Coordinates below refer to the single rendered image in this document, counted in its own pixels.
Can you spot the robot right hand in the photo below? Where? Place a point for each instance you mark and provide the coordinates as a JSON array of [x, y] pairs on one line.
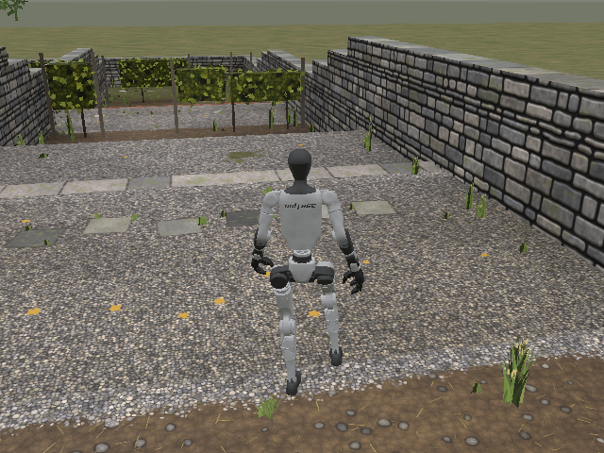
[[359, 279]]

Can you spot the left robot upper arm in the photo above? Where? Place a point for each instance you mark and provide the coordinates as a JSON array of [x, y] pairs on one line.
[[266, 215]]

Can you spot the robot left hand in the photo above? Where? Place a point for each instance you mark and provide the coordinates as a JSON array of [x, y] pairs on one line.
[[263, 260]]

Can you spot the right robot forearm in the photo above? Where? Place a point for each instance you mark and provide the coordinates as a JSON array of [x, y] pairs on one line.
[[349, 253]]

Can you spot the robot left shin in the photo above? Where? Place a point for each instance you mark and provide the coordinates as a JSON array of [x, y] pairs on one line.
[[288, 347]]

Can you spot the right robot upper arm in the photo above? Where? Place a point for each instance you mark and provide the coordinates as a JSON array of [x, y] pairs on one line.
[[330, 199]]

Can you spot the left robot forearm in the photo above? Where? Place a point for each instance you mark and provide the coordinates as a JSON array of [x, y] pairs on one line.
[[258, 248]]

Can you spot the humanoid robot head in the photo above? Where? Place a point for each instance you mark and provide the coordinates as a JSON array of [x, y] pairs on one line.
[[299, 162]]

